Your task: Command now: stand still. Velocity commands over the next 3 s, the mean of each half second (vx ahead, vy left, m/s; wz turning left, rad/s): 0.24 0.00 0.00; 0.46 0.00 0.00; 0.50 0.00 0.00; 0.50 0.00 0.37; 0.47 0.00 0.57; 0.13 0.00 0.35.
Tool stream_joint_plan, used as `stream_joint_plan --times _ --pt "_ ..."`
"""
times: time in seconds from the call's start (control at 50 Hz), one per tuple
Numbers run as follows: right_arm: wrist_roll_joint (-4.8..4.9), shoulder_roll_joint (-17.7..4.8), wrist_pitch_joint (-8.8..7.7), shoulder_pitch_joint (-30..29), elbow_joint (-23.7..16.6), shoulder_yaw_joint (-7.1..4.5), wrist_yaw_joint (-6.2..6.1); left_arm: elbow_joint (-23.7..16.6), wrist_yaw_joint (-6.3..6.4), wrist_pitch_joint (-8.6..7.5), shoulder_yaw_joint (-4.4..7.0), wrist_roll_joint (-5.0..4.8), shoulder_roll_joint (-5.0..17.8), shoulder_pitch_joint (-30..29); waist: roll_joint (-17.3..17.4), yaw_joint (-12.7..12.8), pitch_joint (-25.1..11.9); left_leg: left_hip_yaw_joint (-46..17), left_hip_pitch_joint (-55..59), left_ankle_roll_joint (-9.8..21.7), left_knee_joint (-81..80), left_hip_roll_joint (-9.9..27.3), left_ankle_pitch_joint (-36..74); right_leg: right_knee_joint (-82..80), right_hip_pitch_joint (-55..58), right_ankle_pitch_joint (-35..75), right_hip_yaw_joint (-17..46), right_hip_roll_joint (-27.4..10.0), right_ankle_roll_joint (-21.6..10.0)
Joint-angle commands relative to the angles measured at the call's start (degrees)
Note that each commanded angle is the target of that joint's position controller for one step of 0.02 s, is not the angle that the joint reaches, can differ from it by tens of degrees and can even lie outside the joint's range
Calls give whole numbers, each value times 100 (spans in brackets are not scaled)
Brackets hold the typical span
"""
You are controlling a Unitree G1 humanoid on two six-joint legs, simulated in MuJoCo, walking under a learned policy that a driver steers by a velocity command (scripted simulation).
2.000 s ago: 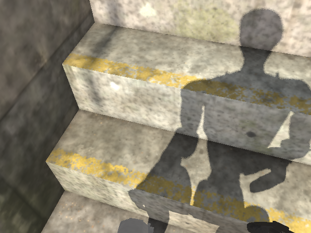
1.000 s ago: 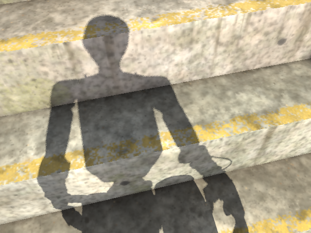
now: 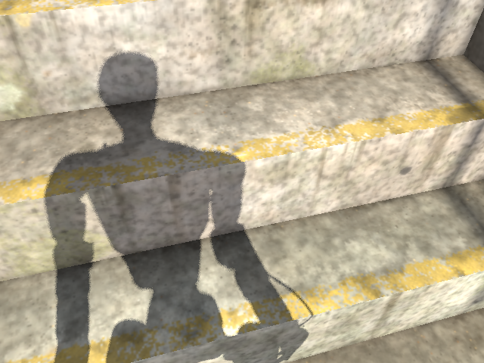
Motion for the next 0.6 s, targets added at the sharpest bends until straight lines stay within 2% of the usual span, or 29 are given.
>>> stream_joint_plan --times 0.02,0.06,0.08,0.16,0.18,0.2,0.26,0.3,0.32,0.34,0.36,0.38,0.4,0.42,0.44,0.46,0.48,0.5,0.52,0.54,0.58,0.6 --pt "26 -472 -16 409 -71 -93 1 -136 9 -38 43 5 315 377 202 -15 412 -727 88 383 -678 669 -203 -510 -550 -93 234 -377 -418" --pt "5 -450 -24 464 -27 -90 -17 -131 27 -44 64 3 366 397 243 -28 396 -706 108 401 -666 660 -178 -504 -528 -101 241 -385 -446" --pt "7 -442 -28 468 -8 -82 -18 -113 29 -40 59 -2 337 434 277 -24 319 -745 83 419 -758 660 -521 -526 -487 -330 228 -353 -463" --pt "24 -780 7 328 -37 -205 25 -156 22 -22 97 -8 371 480 382 -5 417 -986 -358 605 -846 673 -2068 -162 -779 -1240 45 -108 -644" --pt "71 -791 4 374 -33 -212 32 -264 -2 -51 107 -37 386 365 496 -37 482 -1149 -437 696 -859 786 -2497 38 -993 -1421 1 -56 -692" --pt "73 -877 8 447 -7 -250 39 -309 -27 -74 110 -35 369 322 615 -80 508 -1340 -463 808 -872 884 -2855 287 -1231 -1553 -66 -1 -743" --pt "43 -993 10 434 34 -331 64 -433 -109 -148 64 11 164 282 838 -85 463 -1839 -659 1147 -896 1195 -3391 1027 -1438 -1158 -499 153 -794" --pt "60 -1020 -26 126 -41 -370 103 -415 -123 -184 28 35 62 551 716 57 358 -1805 -1129 1234 -682 1140 -3314 1029 -967 -1079 -654 207 -868" --pt "72 -985 -47 -113 -83 -356 131 -374 -116 -199 10 8 34 791 590 195 372 -1595 -1535 1176 -456 1007 -3144 745 -525 -1245 -584 195 -936" --pt "147 -1026 -84 -394 -153 -380 169 -348 -76 -226 33 35 183 1015 244 382 404 -1297 -2098 1037 12 839 -2821 310 -57 -1610 -62 -66 -1102" --pt "222 -854 -145 -686 -288 -317 224 -295 -31 -246 107 66 456 1329 -528 529 372 -766 -2756 813 987 493 -2242 -403 496 -2292 950 -582 -1296" --pt "243 -642 -234 -636 -339 -256 307 -140 -8 -241 241 101 767 1713 -1599 573 146 -7 -3194 644 2492 95 -1472 -1350 986 -3211 2410 -1375 -1679" --pt "116 -659 -290 -521 -290 -264 348 69 7 -264 320 64 803 2186 -1663 710 42 244 -3766 558 3948 53 -1286 -1826 1433 -3468 3495 -1886 -2057" --pt "-31 -782 -344 -739 -324 -350 366 122 33 -313 349 78 822 2085 -1030 677 223 178 -4185 415 5775 46 -1231 -1802 1302 -3094 3524 -1957 -2177" --pt "-56 -480 -397 -1318 -588 -300 379 98 36 -369 351 123 794 1870 -807 612 320 100 -4688 411 7660 118 -1124 -1729 1069 -2234 3067 -1885 -2248" --pt "-45 -105 -458 -1825 -974 -187 353 184 20 -445 339 151 734 1818 -557 539 264 -31 -5412 506 9246 136 -1125 -1545 1300 -1633 2633 -1793 -2201" --pt "-114 54 -492 -2015 -1241 -116 398 256 25 -536 307 178 606 1873 39 391 174 -172 -5816 562 9493 281 -1032 -1375 1630 -1438 2213 -1696 -1944" --pt "-210 329 -476 -2379 -1515 -1 403 398 40 -598 297 276 455 1889 199 317 359 -410 -6269 606 10157 301 -1171 -1149 1584 -901 1975 -1598 -1733" --pt "-186 360 -468 -2393 -1692 40 420 405 -35 -647 251 334 299 1894 245 307 298 -428 -6679 696 10775 197 -1336 -1135 1758 -837 1830 -1590 -1607" --pt "-165 283 -431 -2316 -1782 30 421 347 -72 -707 202 350 216 1783 321 231 281 -437 -6874 721 11069 208 -1372 -1205 1681 -849 1711 -1644 -1515" --pt "-80 453 -357 -2994 -2303 135 328 396 -89 -802 165 281 227 1829 -27 268 573 -683 -7901 854 11945 164 -2046 -1407 1672 -982 1648 -1891 -1433" --pt "-26 421 -314 -3195 -2496 178 315 336 -89 -830 129 243 251 1680 55 151 653 -458 -7784 846 11641 222 -1980 -1726 1279 -1023 1365 -1826 -1375"
Next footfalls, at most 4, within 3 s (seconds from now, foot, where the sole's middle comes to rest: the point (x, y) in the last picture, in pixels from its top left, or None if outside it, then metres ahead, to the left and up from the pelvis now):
0.78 left None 0.30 0.10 -0.54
1.28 right None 0.28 -0.15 -0.56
2.08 left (219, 295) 0.50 0.07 -0.35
2.50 right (286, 113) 0.81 -0.05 -0.13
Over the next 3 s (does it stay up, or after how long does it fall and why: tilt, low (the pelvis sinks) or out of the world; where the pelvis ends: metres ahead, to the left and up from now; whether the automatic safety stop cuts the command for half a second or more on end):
stays up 0.70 0.01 0.63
